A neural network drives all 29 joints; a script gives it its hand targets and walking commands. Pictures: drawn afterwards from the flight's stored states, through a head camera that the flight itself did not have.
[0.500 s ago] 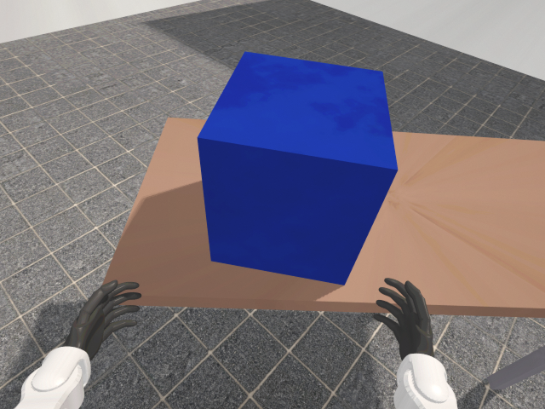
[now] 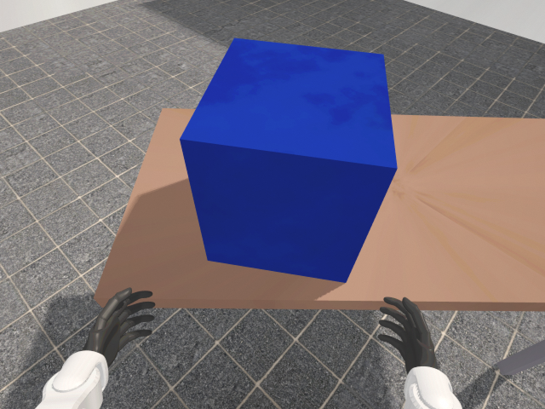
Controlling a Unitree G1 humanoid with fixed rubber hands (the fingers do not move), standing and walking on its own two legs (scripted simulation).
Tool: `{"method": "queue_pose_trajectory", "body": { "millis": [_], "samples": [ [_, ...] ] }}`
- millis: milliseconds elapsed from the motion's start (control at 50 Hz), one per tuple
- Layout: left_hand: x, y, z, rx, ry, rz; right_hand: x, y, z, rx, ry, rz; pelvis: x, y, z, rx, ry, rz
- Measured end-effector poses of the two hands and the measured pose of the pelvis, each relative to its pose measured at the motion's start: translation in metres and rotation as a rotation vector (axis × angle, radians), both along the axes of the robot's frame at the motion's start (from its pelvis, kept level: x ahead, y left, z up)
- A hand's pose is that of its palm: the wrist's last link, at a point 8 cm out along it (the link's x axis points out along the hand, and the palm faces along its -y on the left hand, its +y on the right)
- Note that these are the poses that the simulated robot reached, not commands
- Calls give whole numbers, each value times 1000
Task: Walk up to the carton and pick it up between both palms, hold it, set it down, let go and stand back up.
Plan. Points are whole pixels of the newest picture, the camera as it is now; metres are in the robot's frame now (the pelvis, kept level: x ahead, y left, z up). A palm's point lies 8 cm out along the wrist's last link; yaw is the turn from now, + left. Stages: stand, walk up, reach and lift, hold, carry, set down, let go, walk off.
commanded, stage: set down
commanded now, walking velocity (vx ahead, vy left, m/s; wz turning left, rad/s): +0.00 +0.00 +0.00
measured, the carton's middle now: (291, 162) +0.50 +0.01 +0.06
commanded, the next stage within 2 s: let go in 1.44 s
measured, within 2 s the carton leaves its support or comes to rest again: neither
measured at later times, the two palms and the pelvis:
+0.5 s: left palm (112, 363) +0.17 +0.25 -0.04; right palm (418, 376) +0.18 -0.19 -0.05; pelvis +0.02 +0.00 +0.00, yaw +0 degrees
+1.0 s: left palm (125, 370) +0.17 +0.24 -0.07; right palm (425, 389) +0.17 -0.21 -0.07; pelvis +0.02 +0.00 +0.00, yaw +0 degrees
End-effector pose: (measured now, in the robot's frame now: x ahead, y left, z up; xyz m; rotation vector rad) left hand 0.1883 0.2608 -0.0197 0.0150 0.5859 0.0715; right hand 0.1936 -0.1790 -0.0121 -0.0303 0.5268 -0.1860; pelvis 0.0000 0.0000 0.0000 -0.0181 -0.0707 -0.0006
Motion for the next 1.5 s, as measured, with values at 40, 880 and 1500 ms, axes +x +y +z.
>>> {"method": "queue_pose_trajectory", "body": {
  "millis": [40, 880, 1500],
  "samples": [
    [-3, 0, -5, -1, 26, 9, 1, 2, -4, 4, 9, 2, 3, 0, 0, 0, 4, 0],
    [-16, -22, -41, 15, 175, 55, -23, -24, -52, -67, 149, 93, 16, 0, 0, 0, 23, 0],
    [-27, -30, -59, 42, 260, 70, -34, -34, -73, -97, 245, 165, 16, 0, 0, 0, 22, 0]
  ]
}}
